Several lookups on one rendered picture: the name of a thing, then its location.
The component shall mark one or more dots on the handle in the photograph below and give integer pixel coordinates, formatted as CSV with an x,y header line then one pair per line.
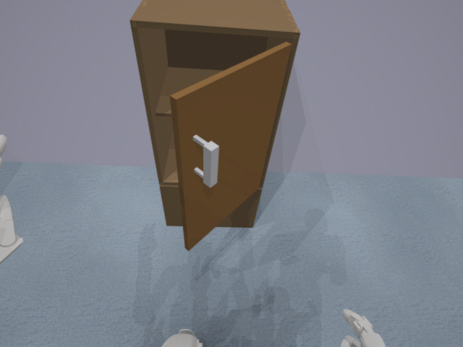
x,y
210,161

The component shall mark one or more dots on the robot left hand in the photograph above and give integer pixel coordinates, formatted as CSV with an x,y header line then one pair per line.
x,y
9,241

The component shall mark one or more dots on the cupboard door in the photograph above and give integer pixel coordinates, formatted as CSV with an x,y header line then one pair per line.
x,y
235,109

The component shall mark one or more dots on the robot right hand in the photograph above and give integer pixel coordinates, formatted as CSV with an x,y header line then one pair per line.
x,y
363,329

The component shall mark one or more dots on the robot left shin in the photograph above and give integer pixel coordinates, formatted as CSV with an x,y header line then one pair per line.
x,y
186,332

